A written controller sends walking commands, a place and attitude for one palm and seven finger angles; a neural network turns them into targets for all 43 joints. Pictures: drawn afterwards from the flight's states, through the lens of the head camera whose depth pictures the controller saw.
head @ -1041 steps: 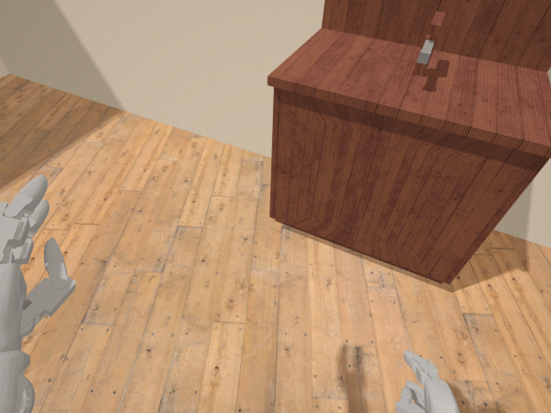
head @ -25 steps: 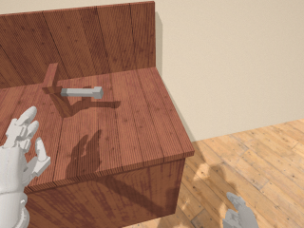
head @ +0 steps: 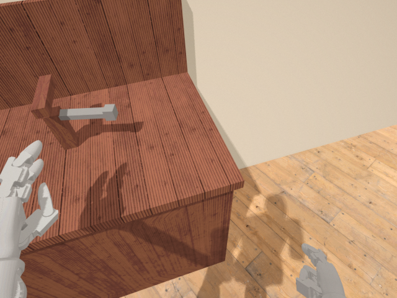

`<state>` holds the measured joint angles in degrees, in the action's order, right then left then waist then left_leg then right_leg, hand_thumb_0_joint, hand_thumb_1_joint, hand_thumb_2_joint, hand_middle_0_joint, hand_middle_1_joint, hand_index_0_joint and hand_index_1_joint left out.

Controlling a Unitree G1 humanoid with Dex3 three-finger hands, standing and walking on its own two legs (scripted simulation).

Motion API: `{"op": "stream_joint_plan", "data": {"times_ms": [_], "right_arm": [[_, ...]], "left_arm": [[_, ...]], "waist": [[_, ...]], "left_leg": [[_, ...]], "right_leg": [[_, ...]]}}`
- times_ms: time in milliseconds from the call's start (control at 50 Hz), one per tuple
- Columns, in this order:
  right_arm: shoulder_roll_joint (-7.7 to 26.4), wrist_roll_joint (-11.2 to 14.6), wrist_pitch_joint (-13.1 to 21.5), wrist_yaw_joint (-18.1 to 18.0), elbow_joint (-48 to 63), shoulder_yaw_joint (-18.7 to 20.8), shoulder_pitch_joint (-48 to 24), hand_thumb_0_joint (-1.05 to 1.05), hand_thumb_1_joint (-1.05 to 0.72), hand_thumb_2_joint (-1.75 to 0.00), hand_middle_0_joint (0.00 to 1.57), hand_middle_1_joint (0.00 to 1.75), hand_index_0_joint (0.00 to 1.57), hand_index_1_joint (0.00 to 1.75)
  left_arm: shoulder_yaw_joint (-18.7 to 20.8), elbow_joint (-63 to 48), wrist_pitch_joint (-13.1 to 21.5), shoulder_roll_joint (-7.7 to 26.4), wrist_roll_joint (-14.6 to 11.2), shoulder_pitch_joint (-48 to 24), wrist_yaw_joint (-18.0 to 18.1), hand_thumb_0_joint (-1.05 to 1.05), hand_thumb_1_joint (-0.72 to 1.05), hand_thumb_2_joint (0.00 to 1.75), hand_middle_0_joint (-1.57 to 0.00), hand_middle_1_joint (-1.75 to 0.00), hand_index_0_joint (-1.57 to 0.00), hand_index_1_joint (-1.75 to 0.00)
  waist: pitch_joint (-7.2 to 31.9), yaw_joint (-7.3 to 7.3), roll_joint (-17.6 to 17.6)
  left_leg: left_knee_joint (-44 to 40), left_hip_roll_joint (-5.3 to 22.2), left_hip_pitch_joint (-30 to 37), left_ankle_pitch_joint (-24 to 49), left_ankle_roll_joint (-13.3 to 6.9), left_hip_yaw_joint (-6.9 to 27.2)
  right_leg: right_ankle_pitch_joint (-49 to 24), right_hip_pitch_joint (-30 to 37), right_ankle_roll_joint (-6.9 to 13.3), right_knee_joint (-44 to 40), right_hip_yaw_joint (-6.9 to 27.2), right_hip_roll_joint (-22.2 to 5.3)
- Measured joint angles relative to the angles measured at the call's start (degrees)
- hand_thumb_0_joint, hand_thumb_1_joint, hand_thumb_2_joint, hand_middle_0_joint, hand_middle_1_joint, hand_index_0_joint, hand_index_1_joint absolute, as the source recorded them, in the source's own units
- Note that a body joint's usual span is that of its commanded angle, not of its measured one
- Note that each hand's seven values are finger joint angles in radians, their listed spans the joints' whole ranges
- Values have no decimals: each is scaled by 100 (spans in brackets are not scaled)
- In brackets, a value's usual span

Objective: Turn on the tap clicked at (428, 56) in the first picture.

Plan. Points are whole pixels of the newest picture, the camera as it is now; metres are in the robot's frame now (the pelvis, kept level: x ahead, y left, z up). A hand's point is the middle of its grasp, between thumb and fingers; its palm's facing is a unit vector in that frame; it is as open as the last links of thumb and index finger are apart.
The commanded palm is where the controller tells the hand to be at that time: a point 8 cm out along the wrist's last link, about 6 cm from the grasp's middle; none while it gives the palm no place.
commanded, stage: step back with the hand held close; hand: left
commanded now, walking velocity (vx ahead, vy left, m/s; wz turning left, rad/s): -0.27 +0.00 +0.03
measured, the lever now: (110, 112) +0.49 +0.25 +0.11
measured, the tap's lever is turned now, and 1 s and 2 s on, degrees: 74 74 74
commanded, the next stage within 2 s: stop stepping back and stand still in 1.04 s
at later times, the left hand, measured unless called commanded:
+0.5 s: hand (10, 256) +0.14 +0.26 +0.15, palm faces +0.41 -0.78 -0.47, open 7.4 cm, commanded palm +0.09 +0.30 +0.17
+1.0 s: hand out of the picture +0.05 +0.27 +0.16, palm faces +0.42 -0.80 -0.43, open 7.4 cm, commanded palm +0.00 +0.29 +0.17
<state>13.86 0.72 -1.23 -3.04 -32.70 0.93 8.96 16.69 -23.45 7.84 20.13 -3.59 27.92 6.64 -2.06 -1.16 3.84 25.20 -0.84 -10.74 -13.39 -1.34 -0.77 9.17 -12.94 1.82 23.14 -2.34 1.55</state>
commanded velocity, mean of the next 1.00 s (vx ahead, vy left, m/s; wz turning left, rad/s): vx -0.34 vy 0.00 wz -0.01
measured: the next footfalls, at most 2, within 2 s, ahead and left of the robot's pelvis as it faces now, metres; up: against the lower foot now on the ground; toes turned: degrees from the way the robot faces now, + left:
left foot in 0.84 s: -0.05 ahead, +0.12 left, +0.00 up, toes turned +2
right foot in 1.16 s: -0.23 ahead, -0.11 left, +0.00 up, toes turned +1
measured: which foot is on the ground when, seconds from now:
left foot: down 0.00-0.68, up 0.70-0.82, down 0.84-1.00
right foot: down 0.00-0.88, up 0.90-1.00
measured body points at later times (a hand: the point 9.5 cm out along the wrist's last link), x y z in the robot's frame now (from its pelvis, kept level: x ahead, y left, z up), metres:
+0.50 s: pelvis -0.06 +0.01 -0.01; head -0.04 +0.01 +0.44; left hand +0.11 +0.30 +0.18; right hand +0.11 -0.22 -0.11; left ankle +0.00 +0.10 -0.74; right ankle -0.01 -0.10 -0.74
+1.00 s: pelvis -0.15 +0.01 +0.00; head -0.12 +0.02 +0.44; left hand +0.02 +0.31 +0.18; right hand +0.04 -0.21 -0.09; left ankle -0.09 +0.12 -0.74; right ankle -0.16 -0.11 -0.70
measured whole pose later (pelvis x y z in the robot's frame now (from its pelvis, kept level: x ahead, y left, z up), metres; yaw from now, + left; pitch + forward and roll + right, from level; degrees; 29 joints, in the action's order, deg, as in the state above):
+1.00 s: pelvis -0.15 +0.01 +0.00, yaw +1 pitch +2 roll -1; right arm 10.2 -0.7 3.0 -3.2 -34.0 1.6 9.6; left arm 21.4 -30.6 9.9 23.4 -2.7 28.7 8.8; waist -1.3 -2.1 -0.7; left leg 26.5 0.3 -20.6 -8.1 -1.1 -0.3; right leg 24.5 -24.5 -1.3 49.0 2.6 3.0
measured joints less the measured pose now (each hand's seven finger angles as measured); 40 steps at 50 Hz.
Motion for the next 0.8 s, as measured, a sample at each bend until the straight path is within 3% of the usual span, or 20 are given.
{"op": "stream_joint_plan", "data": {"times_ms": [160,320,420,480,560,660,720,800], "right_arm": [[1,19,-43,-74,62,68,106,1,-91,-90,20,30,20,30],[-37,27,68,-54,29,29,197,1,-91,-90,20,30,20,30],[-86,7,131,-91,5,-31,266,1,-91,-90,21,30,20,30],[-162,-1,195,-109,26,-27,360,1,-90,-90,21,30,20,30],[-258,-57,289,-85,-53,-47,354,1,-90,-90,21,30,20,30],[-280,-58,276,-22,-157,-33,-45,1,-90,-90,21,30,20,30],[-281,-32,212,17,-111,23,-156,1,-90,-90,21,30,20,30],[-271,-38,124,12,-55,93,-82,1,-90,-90,21,30,20,30]], "left_arm": [[98,-280,32,190,61,158,80,2,89,90,-21,-30,-21,-30],[158,-421,120,133,100,184,215,1,89,90,-21,-30,-21,-30],[171,-443,154,134,201,155,253,1,89,90,-21,-30,-21,-30],[263,-440,189,200,298,33,231,1,89,90,-21,-30,-21,-30],[444,-418,303,160,319,6,183,1,89,90,-21,-30,-21,-30],[256,-458,255,-27,200,-99,120,1,90,90,-21,-30,-21,-30],[48,-641,259,2,159,-18,86,1,89,90,-21,-30,-21,-30],[-2,-856,333,199,130,190,57,1,89,90,-21,-30,-21,-30]], "waist": [[-81,-9,-110],[-12,21,-94],[-13,60,-130],[-21,112,-175],[134,23,-227],[-98,-116,-89],[-108,-45,-80],[64,132,-276]], "left_leg": [[290,-48,-459,77,-36,-6],[686,-31,-922,79,-88,16],[768,-47,-1044,130,-154,24],[759,-131,-1056,202,-169,111],[713,-172,-1206,284,-133,117],[552,33,-1277,538,-15,96],[805,100,-1416,451,68,148],[1483,51,-1330,-275,167,225]], "right_leg": [[-77,-444,-24,277,-10,-59],[-222,-769,-48,396,-50,-53],[23,-906,-168,566,-20,-50],[91,-826,-269,995,186,6],[816,-505,-224,1156,445,87],[439,-524,-43,805,486,279],[344,-590,-4,776,424,336],[270,-736,-25,770,344,194]]}}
